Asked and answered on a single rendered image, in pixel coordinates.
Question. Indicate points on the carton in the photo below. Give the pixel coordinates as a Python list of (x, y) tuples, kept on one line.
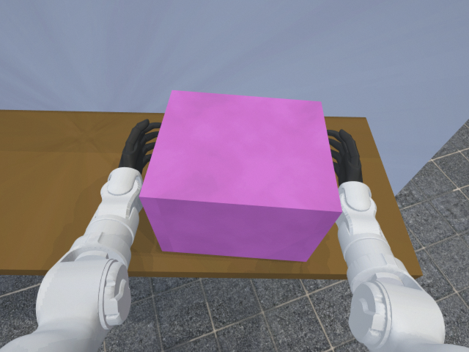
[(241, 176)]

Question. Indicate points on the robot right upper arm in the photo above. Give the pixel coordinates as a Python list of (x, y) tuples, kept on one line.
[(393, 318)]

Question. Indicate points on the robot left upper arm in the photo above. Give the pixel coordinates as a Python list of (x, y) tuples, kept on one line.
[(80, 301)]

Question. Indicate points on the table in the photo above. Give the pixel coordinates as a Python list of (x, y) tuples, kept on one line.
[(53, 165)]

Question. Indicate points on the left robot hand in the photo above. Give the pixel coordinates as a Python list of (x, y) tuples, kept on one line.
[(134, 153)]

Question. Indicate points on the robot right forearm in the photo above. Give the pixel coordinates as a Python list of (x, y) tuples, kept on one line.
[(363, 244)]

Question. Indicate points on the robot left forearm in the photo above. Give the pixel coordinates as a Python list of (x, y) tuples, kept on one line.
[(111, 232)]

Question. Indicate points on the right robot hand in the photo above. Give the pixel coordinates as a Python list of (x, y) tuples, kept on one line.
[(348, 166)]

